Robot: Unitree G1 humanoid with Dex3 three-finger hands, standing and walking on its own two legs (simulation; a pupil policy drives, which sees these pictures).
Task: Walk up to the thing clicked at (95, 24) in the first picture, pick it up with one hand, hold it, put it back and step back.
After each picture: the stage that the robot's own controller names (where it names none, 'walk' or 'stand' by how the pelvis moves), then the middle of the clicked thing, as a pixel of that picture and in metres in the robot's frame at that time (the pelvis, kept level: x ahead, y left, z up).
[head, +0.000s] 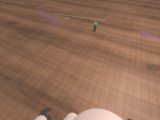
stand; (95, 27) +2.31 -0.08 -0.66
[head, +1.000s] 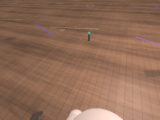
walk; (89, 36) +2.17 +0.22 -0.64
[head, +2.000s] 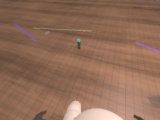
walk; (78, 44) +1.51 +0.36 -0.65
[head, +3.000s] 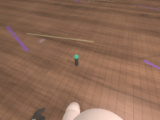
walk; (76, 60) +1.02 +0.28 -0.65
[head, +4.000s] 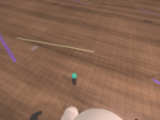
walk; (74, 79) +0.62 +0.19 -0.63
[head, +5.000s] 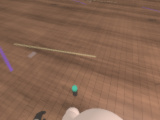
stand; (74, 91) +0.43 +0.17 -0.63
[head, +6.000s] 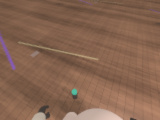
stand; (74, 94) +0.39 +0.16 -0.65
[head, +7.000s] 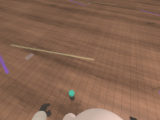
stand; (72, 95) +0.38 +0.19 -0.65
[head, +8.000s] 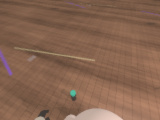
stand; (73, 95) +0.40 +0.19 -0.66
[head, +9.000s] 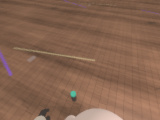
stand; (73, 96) +0.38 +0.18 -0.66
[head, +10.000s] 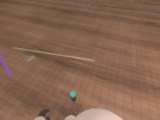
stand; (73, 96) +0.38 +0.18 -0.66
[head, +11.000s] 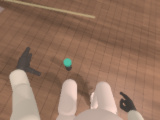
go down; (68, 65) +0.45 +0.18 -0.38
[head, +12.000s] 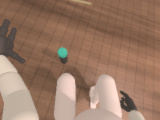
go down; (63, 57) +0.48 +0.20 -0.28
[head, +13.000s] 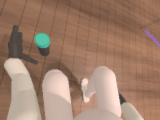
close in; (43, 47) +0.47 +0.23 -0.18
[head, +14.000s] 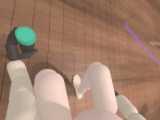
close; (27, 44) +0.46 +0.26 -0.17
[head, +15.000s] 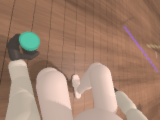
lift; (29, 46) +0.43 +0.25 -0.17
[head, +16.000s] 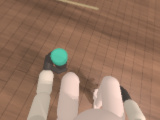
lift; (60, 62) +0.35 +0.21 -0.02
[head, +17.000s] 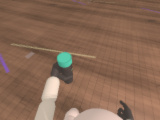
hold; (66, 70) +0.32 +0.16 +0.09
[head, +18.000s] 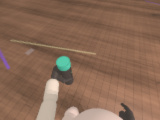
hold; (66, 73) +0.32 +0.16 +0.05
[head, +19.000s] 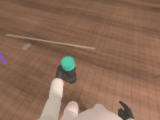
crouch; (70, 72) +0.33 +0.14 +0.02
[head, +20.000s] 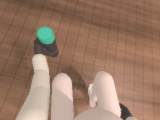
lower; (50, 45) +0.49 +0.20 -0.05
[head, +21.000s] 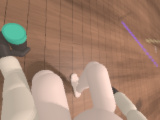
lower; (18, 43) +0.46 +0.27 -0.17
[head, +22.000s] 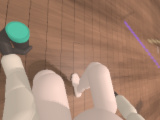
lower; (20, 41) +0.46 +0.27 -0.17
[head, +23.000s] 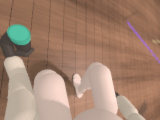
lower; (22, 44) +0.45 +0.27 -0.17
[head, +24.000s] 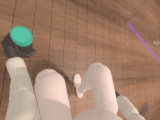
lower; (24, 45) +0.45 +0.27 -0.17
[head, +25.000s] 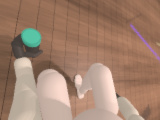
draw back; (32, 45) +0.45 +0.24 -0.16
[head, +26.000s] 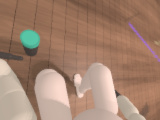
rise; (30, 46) +0.45 +0.25 -0.17
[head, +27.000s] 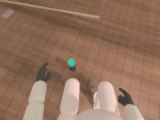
walk; (72, 65) +0.45 +0.17 -0.37
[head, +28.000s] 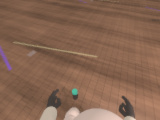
stand; (75, 94) +0.39 +0.15 -0.60
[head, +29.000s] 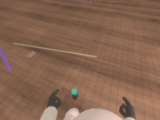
stand; (74, 94) +0.39 +0.15 -0.60
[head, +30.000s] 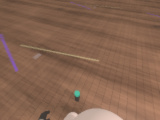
stand; (77, 96) +0.40 +0.13 -0.65
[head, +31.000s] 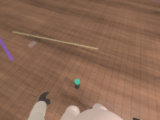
walk; (77, 84) +0.45 +0.10 -0.63
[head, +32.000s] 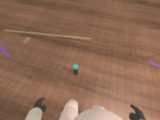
walk; (75, 70) +0.64 +0.17 -0.63
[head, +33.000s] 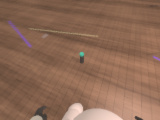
walk; (81, 58) +0.98 +0.20 -0.63
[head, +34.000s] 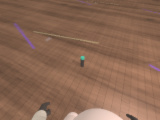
stand; (82, 61) +1.03 +0.15 -0.65
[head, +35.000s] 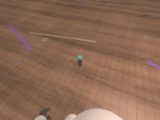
stand; (80, 61) +1.02 +0.18 -0.66
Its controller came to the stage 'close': yes
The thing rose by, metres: 0.69
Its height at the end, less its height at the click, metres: +0.00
